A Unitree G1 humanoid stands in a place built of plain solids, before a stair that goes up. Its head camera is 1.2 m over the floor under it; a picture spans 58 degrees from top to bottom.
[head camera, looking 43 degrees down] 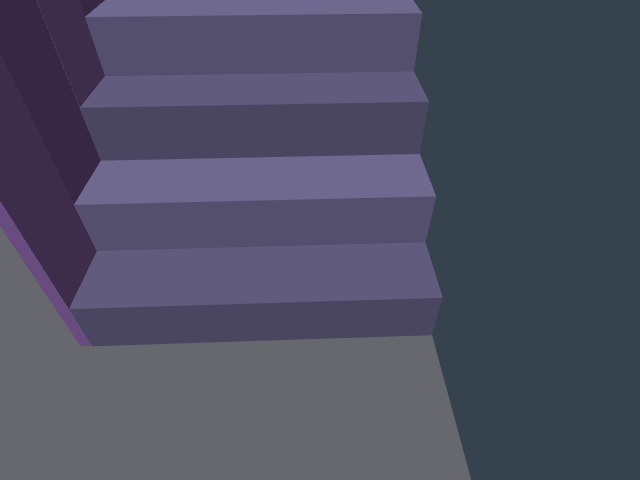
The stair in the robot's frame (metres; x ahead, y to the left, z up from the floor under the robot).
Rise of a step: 0.19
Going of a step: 0.24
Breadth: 1.10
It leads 2 degrees to the left of straight ahead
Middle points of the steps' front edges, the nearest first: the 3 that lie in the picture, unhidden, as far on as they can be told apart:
0.80 0.18 0.19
1.05 0.19 0.39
1.29 0.20 0.58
